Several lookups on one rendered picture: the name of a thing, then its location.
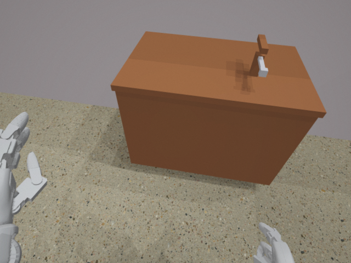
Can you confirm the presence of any left robot hand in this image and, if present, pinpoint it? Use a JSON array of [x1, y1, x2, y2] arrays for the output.
[[0, 112, 47, 225]]

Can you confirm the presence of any robot left forearm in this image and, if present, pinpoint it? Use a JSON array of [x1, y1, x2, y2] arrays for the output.
[[0, 224, 22, 263]]

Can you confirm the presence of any tap lever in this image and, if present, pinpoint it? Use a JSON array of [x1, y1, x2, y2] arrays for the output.
[[258, 56, 268, 77]]

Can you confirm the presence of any right robot hand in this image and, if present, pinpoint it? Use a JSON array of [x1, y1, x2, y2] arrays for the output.
[[253, 222, 295, 263]]

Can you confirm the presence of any counter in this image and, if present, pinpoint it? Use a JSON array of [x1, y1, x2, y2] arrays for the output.
[[111, 31, 327, 185]]

